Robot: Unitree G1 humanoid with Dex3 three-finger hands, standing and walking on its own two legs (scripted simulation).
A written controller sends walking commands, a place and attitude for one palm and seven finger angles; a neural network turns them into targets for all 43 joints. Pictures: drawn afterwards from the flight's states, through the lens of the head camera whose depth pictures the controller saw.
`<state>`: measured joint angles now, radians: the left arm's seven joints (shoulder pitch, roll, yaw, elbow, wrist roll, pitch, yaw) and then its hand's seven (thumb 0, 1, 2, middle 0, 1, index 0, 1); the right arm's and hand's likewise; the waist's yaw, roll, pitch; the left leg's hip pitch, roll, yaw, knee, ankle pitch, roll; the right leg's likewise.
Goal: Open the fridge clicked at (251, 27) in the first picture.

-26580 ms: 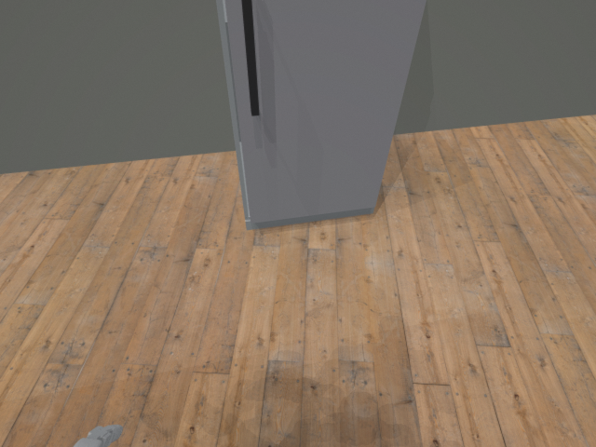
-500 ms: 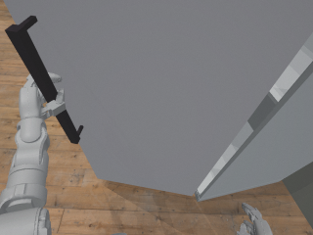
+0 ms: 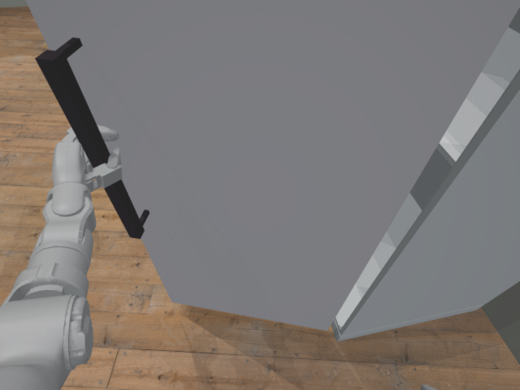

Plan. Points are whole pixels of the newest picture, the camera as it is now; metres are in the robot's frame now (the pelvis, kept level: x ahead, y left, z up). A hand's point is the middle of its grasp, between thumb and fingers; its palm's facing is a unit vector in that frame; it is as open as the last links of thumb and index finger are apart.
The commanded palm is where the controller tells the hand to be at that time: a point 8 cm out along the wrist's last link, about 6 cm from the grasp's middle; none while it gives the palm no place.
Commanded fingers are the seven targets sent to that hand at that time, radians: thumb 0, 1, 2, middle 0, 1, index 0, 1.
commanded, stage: loosen the grip on the handle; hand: left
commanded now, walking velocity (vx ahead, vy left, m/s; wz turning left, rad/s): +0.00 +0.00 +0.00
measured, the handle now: (112, 160) +0.46 +0.29 +0.08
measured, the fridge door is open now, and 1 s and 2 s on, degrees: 68 66 66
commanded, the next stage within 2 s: slip the hand off the handle in 0.68 s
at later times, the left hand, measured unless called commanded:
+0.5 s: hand (104, 167) +0.43 +0.29 +0.10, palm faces +0.34 -0.92 -0.20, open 12.3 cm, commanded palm +0.40 +0.33 +0.11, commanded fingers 0.00 -0.55 0.20 -0.30 -1.22 -0.30 -1.22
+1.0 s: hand (61, 157) +0.44 +0.36 +0.11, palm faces +0.43 -0.87 -0.24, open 14.5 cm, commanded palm +0.40 +0.38 +0.12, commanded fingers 0.00 -0.55 0.20 -0.25 -1.15 -0.25 -1.15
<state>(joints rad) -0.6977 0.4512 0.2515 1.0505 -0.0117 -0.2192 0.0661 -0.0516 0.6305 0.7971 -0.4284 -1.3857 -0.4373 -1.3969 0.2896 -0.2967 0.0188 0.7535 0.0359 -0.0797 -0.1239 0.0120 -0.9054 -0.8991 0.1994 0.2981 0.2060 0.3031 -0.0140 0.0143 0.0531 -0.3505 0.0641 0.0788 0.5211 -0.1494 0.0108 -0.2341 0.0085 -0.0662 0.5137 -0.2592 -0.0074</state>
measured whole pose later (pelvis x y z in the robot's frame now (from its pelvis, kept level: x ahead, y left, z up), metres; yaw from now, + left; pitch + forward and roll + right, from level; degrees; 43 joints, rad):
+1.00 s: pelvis +0.05 +0.01 -0.01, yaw +0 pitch +7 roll -1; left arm -0.50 0.59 0.48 0.74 -0.02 -0.01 -0.09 -0.01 -0.55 0.20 -0.25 -1.15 -0.28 -1.17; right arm 0.30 -0.25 0.02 0.66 0.02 -0.07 -0.09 0.01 -0.90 -0.90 0.20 0.30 0.21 0.30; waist -0.02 0.00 -0.07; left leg -0.51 0.05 0.07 0.66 -0.28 0.02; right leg -0.37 -0.01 -0.06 0.62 -0.37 0.00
